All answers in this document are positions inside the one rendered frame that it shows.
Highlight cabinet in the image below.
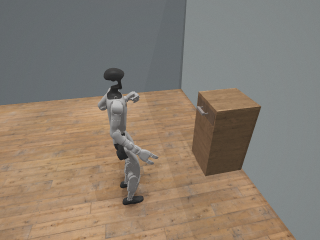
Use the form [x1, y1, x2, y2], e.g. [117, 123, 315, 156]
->
[192, 88, 261, 176]

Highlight robot left upper arm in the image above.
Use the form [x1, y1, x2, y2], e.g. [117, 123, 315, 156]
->
[97, 88, 111, 111]

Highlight robot right hand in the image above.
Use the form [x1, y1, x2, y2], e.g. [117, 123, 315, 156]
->
[138, 149, 159, 165]

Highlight robot right thigh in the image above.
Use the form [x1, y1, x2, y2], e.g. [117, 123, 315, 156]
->
[116, 144, 140, 180]

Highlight robot right forearm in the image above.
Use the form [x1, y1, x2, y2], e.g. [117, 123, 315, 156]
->
[112, 131, 141, 155]

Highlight robot left hand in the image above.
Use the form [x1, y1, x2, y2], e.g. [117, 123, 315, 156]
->
[126, 91, 140, 103]

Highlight handle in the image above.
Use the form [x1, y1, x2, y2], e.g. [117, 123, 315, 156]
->
[196, 106, 209, 116]

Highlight robot right upper arm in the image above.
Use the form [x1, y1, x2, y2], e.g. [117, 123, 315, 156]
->
[109, 100, 123, 139]

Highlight drawer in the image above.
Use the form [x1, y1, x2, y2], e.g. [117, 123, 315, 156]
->
[198, 96, 216, 126]

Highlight robot left foot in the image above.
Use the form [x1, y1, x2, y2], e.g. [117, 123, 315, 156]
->
[120, 181, 128, 188]

